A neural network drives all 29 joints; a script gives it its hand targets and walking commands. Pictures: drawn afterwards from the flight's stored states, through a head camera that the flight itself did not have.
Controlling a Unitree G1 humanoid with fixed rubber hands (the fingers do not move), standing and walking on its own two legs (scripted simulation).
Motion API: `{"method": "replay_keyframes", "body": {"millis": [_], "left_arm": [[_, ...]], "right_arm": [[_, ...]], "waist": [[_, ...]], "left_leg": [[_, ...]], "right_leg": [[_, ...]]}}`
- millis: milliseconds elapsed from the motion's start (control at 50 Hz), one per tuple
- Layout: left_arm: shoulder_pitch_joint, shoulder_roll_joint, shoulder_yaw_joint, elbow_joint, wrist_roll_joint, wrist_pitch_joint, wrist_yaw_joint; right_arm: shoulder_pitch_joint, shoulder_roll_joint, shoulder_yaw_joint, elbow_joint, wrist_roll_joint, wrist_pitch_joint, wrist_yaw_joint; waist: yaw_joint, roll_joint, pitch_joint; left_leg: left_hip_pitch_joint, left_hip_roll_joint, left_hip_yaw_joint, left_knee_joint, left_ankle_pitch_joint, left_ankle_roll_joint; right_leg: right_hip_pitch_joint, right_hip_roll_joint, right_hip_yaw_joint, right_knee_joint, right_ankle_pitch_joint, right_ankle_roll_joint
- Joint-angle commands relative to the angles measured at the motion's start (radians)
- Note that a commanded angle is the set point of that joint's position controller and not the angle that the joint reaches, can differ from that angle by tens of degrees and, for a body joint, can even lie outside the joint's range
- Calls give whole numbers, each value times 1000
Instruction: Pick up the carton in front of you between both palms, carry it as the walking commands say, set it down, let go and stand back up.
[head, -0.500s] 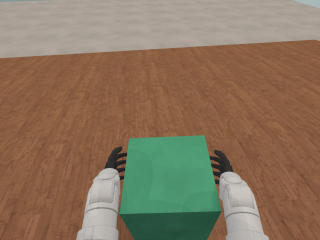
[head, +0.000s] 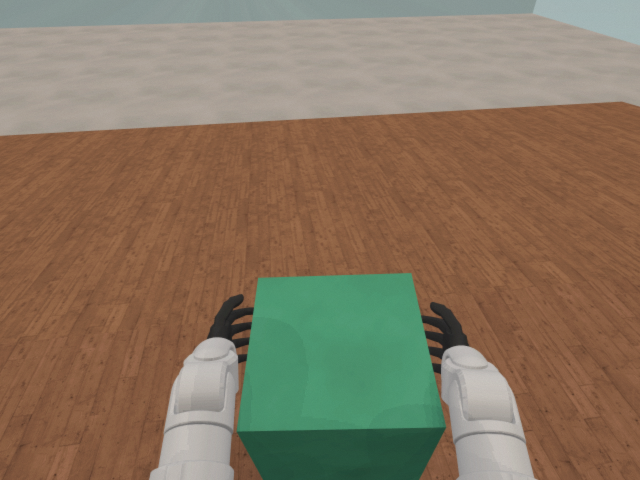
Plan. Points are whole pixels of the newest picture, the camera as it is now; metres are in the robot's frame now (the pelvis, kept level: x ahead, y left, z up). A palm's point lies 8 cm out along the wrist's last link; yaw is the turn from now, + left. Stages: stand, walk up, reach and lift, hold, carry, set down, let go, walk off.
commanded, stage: hold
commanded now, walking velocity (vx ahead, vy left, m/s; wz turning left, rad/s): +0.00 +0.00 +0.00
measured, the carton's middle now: (338, 386) +0.28 +0.00 -0.03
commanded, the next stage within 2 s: carry in 0.16 s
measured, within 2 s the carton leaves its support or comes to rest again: neither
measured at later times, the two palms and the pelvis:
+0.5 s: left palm (222, 299) +0.34 +0.16 +0.09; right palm (447, 311) +0.33 -0.14 +0.08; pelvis +0.06 +0.01 -0.01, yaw -2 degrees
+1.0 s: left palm (247, 201) +0.57 +0.16 +0.09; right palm (415, 213) +0.54 -0.14 +0.09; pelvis +0.33 +0.03 +0.00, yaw -2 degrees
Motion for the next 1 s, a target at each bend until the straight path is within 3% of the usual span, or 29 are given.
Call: {"method": "replay_keyframes", "body": {"millis": [0, 120, 140, 180, 200, 260, 300, 320, 340, 360, 380, 400, 440, 480, 500, 520, 540, 560, 600, 660, 700, 720, 740, 760, 780, 820, 840, 880, 980], "left_arm": [[-430, -918, -507, 26, -232, 0, -239], [-503, -950, -513, 30, -239, -9, -249], [-508, -950, -525, 38, -255, -8, -247], [-517, -953, -551, -7, -265, -7, -240], [-532, -960, -570, -36, -277, -4, -234], [-504, -954, -628, -132, -310, 31, -203], [-488, -947, -679, -213, -334, 76, -180], [-486, -943, -700, -259, -346, 101, -169], [-490, -936, -717, -301, -358, 128, -158], [-487, -931, -732, -333, -372, 156, -147], [-481, -913, -756, -371, -392, 184, -137], [-476, -904, -785, -411, -414, 209, -126], [-421, -889, -813, -469, -450, 256, -101], [-320, -869, -812, -521, -460, 300, -71], [-267, -861, -806, -543, -459, 322, -54], [-215, -839, -786, -555, -443, 339, -34], [-182, -827, -756, -560, -424, 357, -15], [-163, -820, -739, -599, -416, 374, 2], [-159, -837, -748, -697, -433, 401, 24], [-176, -834, -789, -809, -478, 422, 35], [-152, -784, -801, -842, -496, 434, 46], [-148, -746, -797, -851, -501, 441, 53], [-169, -702, -792, -873, -509, 455, 59], [-199, -668, -797, -891, -526, 468, 63], [-193, -664, -804, -876, -543, 473, 64], [-150, -684, -778, -833, -537, 475, 60], [-129, -699, -766, -818, -526, 472, 61], [-82, -716, -745, -788, -491, 462, 65], [2, -729, -731, -772, -415, 446, 70]], "right_arm": [[-515, 886, 508, -32, 247, -24, 248], [-595, 913, 516, -33, 254, -35, 261], [-606, 915, 525, -45, 261, -34, 261], [-621, 921, 548, -72, 286, -34, 255], [-638, 928, 570, -101, 300, -30, 251], [-620, 929, 629, -187, 333, 9, 227], [-610, 925, 682, -265, 366, 51, 207], [-610, 917, 699, -304, 379, 75, 198], [-593, 903, 708, -334, 388, 100, 187], [-560, 884, 711, -356, 392, 125, 175], [-507, 870, 715, -373, 392, 151, 159], [-479, 855, 717, -413, 391, 175, 140], [-438, 831, 730, -509, 402, 228, 100], [-367, 815, 749, -585, 423, 278, 71], [-324, 796, 752, -615, 431, 304, 59], [-332, 786, 763, -666, 449, 333, 50], [-357, 774, 774, -700, 469, 360, 44], [-359, 768, 789, -725, 490, 379, 38], [-305, 783, 785, -764, 519, 399, 27], [-225, 806, 762, -806, 514, 411, 2], [-167, 761, 732, -820, 494, 418, -23], [-142, 731, 713, -817, 481, 422, -37], [-108, 692, 688, -806, 462, 425, -55], [-108, 661, 671, -800, 444, 429, -72], [-119, 652, 667, -830, 441, 437, -81], [-155, 664, 694, -861, 459, 443, -85], [-177, 678, 716, -875, 476, 443, -82], [-191, 696, 753, -887, 506, 442, -67], [-146, 686, 791, -878, 534, 439, -20]], "waist": [[0, 3, -128], [1, 6, -175], [6, -24, -186], [1, -33, -163], [1, -46, -141], [6, -111, -260], [1, -121, -280], [-1, -72, -260], [-9, 35, -237], [-19, 201, -218], [-24, 260, -162], [-27, 228, -147], [-20, 147, -203], [-7, 111, -292], [4, 51, -340], [21, -179, -337], [31, -297, -268], [37, -234, -218], [31, -111, -225], [19, -144, -258], [-3, -94, -281], [-14, -32, -321], [-35, 186, -303], [-42, 329, -282], [-36, 209, -246], [-32, 56, -271], [-28, 29, -261], [-25, 53, -243], [-23, 131, -159]], "left_leg": [[9, -51, 66, -52, 123, -14], [16, -48, 66, -39, 109, -12], [-107, 105, 39, 30, -118, 8], [-195, 73, 31, 32, -495, 12], [-232, 67, 58, 60, -515, 7], [-226, 31, 162, 204, -240, -7], [-202, 24, 182, 152, -271, -1], [-172, 50, 147, 94, -323, 11], [-129, 134, 25, 11, -413, 41], [-72, 255, -171, -122, -538, 92], [-16, 341, -305, -176, -513, 148], [-29, 360, -311, -164, -398, 185], [-45, 304, -139, -83, -202, 165], [-193, 212, 61, 54, -136, 101], [-327, 165, 149, 176, -161, 69], [-530, 100, 251, 403, -190, 22], [-743, 75, 274, 477, -305, 10], [-806, 98, 234, 502, -411, 21], [-779, 121, 234, 430, -396, 24], [-507, 61, 315, 215, -163, 11], [-128, 20, 390, 75, -7, 12], [98, 59, 354, 88, -19, 27], [188, 270, -36, -83, -238, 100], [290, 446, -362, -132, -131, 237], [273, 483, -365, -108, -3, 278], [240, 448, -230, -92, 124, 246], [207, 420, -142, -113, 150, 206], [146, 367, -5, -144, 183, 153], [76, 283, 193, -139, 336, 123]], "right_leg": [[8, 53, -64, -53, 101, 6], [12, 52, -67, -40, 85, 3], [-90, -112, -26, 25, -117, 0], [-207, -101, 23, -36, -542, -23], [-232, -111, 29, -38, -574, -30], [-180, -169, 62, -35, -437, -69], [-211, -181, 54, -25, -495, -85], [-271, -158, 5, 18, -503, -71], [-365, -115, -76, 138, -466, -41], [-471, -54, -191, 346, -357, -2], [-588, -40, -241, 382, -313, 7], [-582, -74, -227, 341, -312, -3], [-440, -47, -280, 183, -226, -3], [-102, -39, -307, 42, -81, -1], [86, -112, -212, 5, -91, -26], [210, -298, 77, -68, -177, -104], [282, -430, 265, -77, -79, -200], [276, -456, 281, -82, 50, -244], [255, -423, 171, -76, 109, -222], [98, -327, -57, -75, 62, -133], [-143, -247, -221, 44, -31, -75], [-286, -209, -290, 177, -22, -43], [-482, -117, -375, 459, -110, 15], [-708, -44, -314, 650, -314, 24], [-788, -98, -212, 784, -358, -2], [-808, -160, -170, 820, -286, -25], [-784, -172, -176, 750, -231, -22], [-705, -147, -222, 603, -144, -12], [-584, -81, -326, 288, 25, -9]]}}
